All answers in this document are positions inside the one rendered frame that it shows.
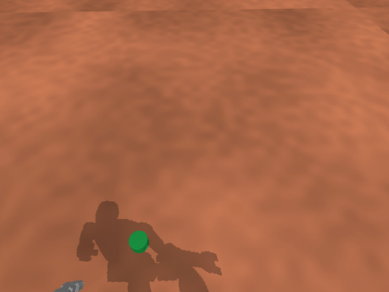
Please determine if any left robot hand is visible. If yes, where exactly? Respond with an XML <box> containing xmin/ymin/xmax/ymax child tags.
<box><xmin>54</xmin><ymin>280</ymin><xmax>84</xmax><ymax>292</ymax></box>

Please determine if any tin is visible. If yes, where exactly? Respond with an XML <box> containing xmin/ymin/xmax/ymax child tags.
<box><xmin>129</xmin><ymin>231</ymin><xmax>149</xmax><ymax>253</ymax></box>

